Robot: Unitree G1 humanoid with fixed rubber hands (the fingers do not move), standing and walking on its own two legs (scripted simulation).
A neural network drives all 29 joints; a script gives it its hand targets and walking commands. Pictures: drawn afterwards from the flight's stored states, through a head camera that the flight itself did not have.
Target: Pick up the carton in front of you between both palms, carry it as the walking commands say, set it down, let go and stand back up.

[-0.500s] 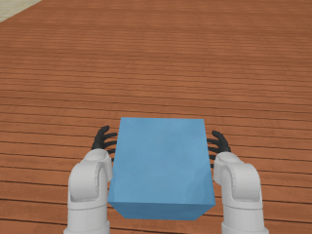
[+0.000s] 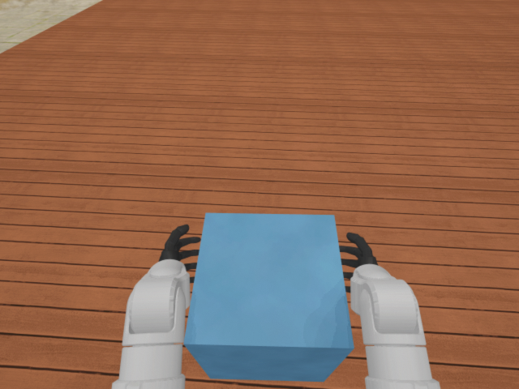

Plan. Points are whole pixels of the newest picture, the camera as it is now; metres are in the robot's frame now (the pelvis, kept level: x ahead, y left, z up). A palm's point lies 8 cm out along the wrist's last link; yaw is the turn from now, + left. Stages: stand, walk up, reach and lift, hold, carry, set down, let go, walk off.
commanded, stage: carry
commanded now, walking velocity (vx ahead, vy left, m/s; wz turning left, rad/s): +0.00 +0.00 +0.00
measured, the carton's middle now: (268, 302) +0.28 +0.00 -0.03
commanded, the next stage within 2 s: hold in 0.86 s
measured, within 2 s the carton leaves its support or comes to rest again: neither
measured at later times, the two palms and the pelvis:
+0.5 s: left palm (177, 293) +0.26 +0.14 +0.04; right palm (370, 298) +0.25 -0.16 +0.03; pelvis -0.03 -0.01 +0.00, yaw +0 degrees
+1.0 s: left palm (187, 296) +0.25 +0.12 +0.05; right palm (388, 308) +0.23 -0.18 +0.04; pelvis -0.04 -0.01 +0.01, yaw -5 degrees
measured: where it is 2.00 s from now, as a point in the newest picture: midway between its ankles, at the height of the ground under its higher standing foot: outside the picture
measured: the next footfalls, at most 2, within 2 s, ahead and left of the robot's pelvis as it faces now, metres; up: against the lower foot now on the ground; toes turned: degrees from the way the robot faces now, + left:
none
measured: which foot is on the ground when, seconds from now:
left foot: down 0.00-1.00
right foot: down 0.00-1.00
